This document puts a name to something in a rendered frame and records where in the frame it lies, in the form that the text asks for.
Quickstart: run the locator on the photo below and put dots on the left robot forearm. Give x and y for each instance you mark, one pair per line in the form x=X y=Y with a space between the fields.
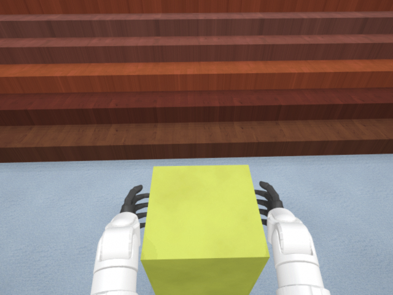
x=116 y=263

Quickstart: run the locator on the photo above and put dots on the right robot hand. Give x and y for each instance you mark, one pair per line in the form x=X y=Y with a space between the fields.
x=272 y=201

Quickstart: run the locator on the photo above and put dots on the right robot forearm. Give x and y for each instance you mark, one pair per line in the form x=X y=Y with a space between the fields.
x=294 y=254

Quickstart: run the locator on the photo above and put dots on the left robot hand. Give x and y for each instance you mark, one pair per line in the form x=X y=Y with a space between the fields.
x=130 y=201

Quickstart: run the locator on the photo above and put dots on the carton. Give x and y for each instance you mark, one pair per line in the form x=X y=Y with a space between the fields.
x=203 y=232

